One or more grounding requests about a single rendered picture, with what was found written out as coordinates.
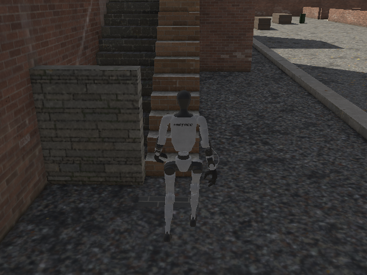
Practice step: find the stairs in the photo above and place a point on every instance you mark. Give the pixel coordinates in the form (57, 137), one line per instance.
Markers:
(176, 68)

